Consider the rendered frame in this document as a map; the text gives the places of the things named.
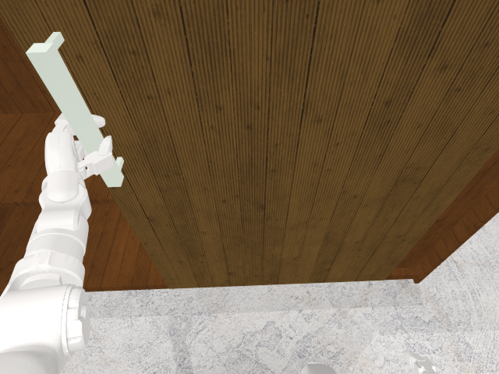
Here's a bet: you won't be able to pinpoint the left robot hand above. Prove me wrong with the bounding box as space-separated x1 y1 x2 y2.
45 113 114 180

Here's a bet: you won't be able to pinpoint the right robot hand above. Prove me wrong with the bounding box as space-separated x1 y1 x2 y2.
403 350 439 374

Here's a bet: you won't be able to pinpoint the handle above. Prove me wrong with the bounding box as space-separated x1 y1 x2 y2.
26 32 124 187

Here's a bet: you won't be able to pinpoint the left robot forearm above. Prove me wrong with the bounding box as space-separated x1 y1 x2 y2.
0 171 92 300

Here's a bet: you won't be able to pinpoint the wardrobe door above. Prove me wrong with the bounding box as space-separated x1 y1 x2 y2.
395 148 499 268
0 0 499 289

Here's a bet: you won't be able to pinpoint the left robot upper arm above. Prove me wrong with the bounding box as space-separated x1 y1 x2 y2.
0 284 90 374

